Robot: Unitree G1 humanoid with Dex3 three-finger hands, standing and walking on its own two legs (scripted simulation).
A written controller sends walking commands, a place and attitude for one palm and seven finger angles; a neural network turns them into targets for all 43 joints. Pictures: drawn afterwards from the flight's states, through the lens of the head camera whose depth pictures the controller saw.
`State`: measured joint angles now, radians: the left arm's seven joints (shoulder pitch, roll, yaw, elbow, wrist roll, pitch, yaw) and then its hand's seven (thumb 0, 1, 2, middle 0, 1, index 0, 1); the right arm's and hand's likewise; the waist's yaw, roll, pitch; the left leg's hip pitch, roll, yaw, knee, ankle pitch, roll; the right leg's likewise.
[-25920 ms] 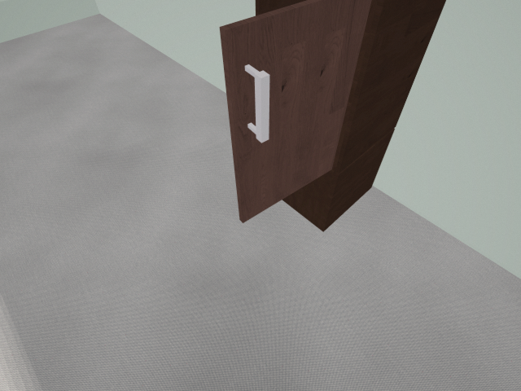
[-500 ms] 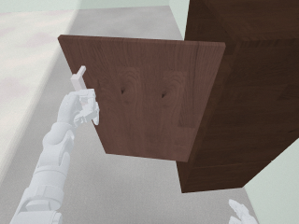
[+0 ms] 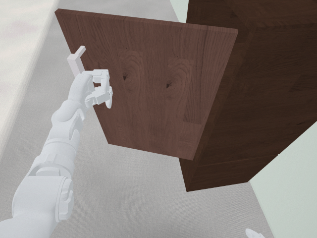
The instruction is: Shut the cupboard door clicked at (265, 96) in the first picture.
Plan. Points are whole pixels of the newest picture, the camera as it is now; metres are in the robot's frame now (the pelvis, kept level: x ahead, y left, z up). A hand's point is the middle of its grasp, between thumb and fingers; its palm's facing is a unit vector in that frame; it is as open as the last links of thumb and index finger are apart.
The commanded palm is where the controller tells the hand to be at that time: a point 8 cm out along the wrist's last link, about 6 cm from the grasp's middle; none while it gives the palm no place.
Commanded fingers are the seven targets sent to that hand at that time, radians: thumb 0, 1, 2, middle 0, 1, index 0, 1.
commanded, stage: push the door shut along its arc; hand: left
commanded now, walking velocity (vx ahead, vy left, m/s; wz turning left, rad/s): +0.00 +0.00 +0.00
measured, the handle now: (86, 77) +0.52 +0.18 +0.11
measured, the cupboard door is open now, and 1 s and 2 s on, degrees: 69 57 51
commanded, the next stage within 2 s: pull the fist back off the door in 0.92 s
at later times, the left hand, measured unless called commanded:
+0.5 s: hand (121, 81) +0.49 +0.08 +0.12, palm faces -0.37 -0.93 -0.05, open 3.0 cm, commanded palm +0.49 +0.13 +0.12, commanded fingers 0.00 0.90 0.90 -1.30 -1.50 -1.30 -1.50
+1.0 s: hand (133, 71) +0.52 +0.05 +0.13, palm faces -0.45 -0.89 -0.03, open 3.7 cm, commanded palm +0.55 +0.08 +0.12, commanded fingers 0.00 0.90 0.90 -1.30 -1.50 -1.30 -1.50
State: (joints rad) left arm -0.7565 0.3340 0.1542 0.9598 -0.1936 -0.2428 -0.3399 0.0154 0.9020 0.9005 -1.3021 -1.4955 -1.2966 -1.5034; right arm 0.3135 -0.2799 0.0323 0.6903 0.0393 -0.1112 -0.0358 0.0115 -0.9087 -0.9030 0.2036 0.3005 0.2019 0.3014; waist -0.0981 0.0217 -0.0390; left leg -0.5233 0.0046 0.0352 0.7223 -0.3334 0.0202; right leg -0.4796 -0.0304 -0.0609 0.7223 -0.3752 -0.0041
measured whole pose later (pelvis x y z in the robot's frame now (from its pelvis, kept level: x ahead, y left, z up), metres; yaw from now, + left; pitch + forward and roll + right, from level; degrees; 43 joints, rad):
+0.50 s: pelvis +0.00 -0.01 -0.01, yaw -1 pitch +12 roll +0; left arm -0.95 0.42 0.20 1.13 -0.16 -0.26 -0.43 0.00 0.89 0.93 -1.30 -1.50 -1.30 -1.50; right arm 0.40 -0.29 0.01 0.70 0.02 -0.09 -0.03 0.01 -0.91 -0.90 0.20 0.30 0.20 0.30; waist -0.17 0.03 -0.05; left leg -0.63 0.03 0.04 0.76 -0.35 0.01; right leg -0.59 -0.01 -0.05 0.76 -0.38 -0.01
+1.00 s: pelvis +0.00 +0.00 -0.02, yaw +0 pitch +17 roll -1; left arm -1.21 0.44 0.12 1.26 -0.16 -0.19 -0.46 0.04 1.05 1.04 -1.30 -1.50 -1.30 -1.50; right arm 0.38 -0.30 0.02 0.76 -0.01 -0.14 -0.05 0.01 -0.91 -0.90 0.20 0.30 0.20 0.30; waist -0.19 0.02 -0.05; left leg -0.78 0.02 0.01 0.85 -0.36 0.01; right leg -0.72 -0.02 -0.08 0.83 -0.40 -0.02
